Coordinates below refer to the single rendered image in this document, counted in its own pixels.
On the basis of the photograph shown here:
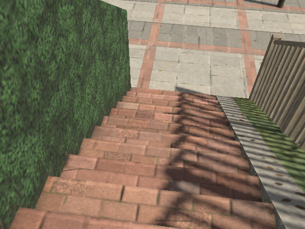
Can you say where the stairs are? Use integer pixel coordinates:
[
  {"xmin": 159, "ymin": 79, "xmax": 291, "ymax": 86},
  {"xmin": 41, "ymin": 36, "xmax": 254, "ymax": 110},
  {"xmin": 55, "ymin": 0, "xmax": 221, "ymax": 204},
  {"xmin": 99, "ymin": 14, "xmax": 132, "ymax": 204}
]
[{"xmin": 10, "ymin": 87, "xmax": 277, "ymax": 229}]

